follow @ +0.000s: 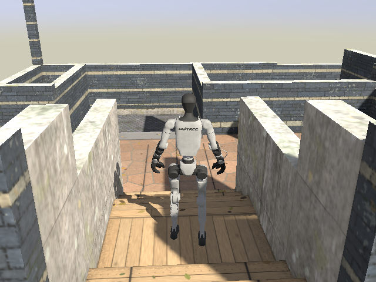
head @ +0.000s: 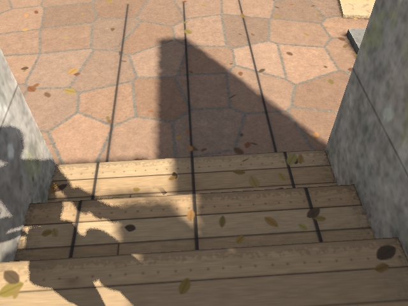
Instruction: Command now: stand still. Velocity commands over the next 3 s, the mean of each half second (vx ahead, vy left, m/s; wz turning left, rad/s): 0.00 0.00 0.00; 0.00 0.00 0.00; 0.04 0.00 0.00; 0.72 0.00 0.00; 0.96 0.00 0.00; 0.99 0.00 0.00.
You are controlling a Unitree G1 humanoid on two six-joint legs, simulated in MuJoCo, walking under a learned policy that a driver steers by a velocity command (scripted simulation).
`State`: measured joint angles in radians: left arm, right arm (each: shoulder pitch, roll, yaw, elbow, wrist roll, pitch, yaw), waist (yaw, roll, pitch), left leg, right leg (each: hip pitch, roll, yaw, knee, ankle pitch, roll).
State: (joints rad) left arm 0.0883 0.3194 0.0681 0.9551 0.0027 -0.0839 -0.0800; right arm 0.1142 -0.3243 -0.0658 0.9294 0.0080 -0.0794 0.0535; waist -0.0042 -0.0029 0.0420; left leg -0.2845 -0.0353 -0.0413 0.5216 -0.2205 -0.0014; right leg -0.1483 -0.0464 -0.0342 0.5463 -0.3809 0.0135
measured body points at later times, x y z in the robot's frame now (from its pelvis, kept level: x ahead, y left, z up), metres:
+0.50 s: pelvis +0.00 +0.00 +0.00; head +0.01 +0.00 +0.45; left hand +0.12 +0.30 -0.11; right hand +0.13 -0.30 -0.11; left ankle +0.04 +0.12 -0.73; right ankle -0.05 -0.12 -0.73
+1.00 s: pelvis +0.00 +0.00 +0.00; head +0.01 +0.00 +0.45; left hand +0.11 +0.31 -0.11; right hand +0.13 -0.30 -0.11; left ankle +0.04 +0.12 -0.73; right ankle -0.05 -0.12 -0.73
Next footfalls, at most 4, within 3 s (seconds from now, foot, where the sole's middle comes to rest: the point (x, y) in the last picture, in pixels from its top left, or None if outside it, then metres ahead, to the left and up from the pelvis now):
2.08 right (247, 297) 0.53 -0.10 -0.77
2.68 left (198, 216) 0.93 0.06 -0.93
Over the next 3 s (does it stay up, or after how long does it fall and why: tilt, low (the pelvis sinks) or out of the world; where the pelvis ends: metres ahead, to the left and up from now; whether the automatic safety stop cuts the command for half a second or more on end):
stays up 1.08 -0.04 -0.23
